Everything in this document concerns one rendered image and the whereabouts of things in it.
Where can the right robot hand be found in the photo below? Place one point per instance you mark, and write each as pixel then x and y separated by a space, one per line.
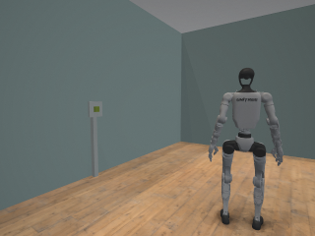
pixel 279 154

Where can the right robot upper arm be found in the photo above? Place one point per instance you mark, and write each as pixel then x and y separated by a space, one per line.
pixel 267 99

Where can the robot left foot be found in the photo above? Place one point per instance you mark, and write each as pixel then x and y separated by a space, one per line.
pixel 224 218

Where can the panel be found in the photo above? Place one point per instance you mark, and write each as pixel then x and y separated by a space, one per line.
pixel 93 120

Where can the left robot upper arm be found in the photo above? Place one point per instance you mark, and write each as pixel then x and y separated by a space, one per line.
pixel 226 99

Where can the robot left forearm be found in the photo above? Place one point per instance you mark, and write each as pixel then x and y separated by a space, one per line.
pixel 216 132

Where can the left robot shin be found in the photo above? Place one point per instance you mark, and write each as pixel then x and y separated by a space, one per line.
pixel 225 194

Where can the robot right forearm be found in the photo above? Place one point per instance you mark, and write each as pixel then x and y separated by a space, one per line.
pixel 276 135

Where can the left robot hand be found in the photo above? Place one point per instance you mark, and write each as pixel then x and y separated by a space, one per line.
pixel 212 147

